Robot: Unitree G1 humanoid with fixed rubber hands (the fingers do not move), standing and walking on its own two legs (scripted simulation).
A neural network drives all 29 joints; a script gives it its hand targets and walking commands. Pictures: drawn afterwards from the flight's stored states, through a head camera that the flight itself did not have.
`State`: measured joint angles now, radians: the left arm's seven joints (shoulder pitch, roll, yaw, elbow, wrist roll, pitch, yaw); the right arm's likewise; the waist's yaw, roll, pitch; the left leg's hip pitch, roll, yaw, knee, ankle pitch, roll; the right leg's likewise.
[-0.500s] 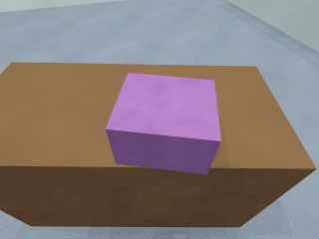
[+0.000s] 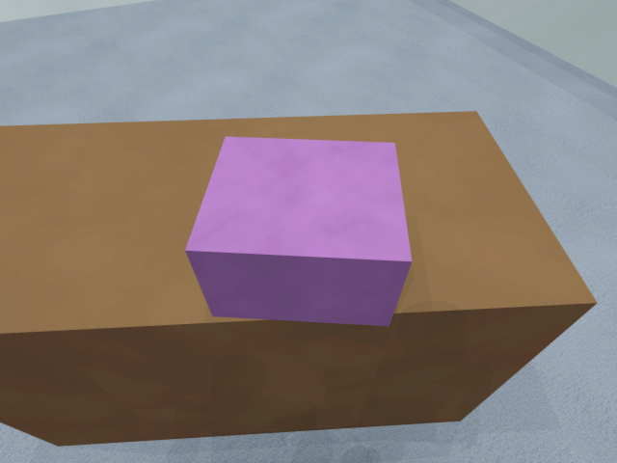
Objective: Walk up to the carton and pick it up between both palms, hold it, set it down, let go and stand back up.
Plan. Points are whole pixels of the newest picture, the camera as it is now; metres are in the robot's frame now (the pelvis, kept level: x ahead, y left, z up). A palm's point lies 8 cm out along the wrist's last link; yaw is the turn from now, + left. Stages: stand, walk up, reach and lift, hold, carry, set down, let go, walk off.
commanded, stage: walk up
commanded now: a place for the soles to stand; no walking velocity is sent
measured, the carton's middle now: (304, 228) +0.45 +0.02 +0.03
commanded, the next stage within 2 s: reach and lift in 1.20 s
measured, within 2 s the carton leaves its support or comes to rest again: neither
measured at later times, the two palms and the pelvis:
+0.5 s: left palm out of the picture +0.09 +0.27 -0.13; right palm out of the picture +0.08 -0.26 -0.13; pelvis +0.02 +0.01 +0.00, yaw -3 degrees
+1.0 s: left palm out of the picture +0.11 +0.27 -0.12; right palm out of the picture +0.02 -0.27 -0.13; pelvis +0.01 +0.01 +0.00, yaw -7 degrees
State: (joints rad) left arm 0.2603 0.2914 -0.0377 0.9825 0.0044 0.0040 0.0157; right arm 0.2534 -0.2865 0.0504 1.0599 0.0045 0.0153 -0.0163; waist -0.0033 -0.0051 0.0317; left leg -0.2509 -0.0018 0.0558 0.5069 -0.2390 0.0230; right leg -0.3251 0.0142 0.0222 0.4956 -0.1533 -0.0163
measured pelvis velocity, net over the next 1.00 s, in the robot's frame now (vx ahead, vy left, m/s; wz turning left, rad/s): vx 0.01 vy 0.01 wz -0.11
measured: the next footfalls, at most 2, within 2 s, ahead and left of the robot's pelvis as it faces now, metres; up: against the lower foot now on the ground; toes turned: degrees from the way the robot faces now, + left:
none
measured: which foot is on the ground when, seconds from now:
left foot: down 0.00-1.00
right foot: down 0.00-1.00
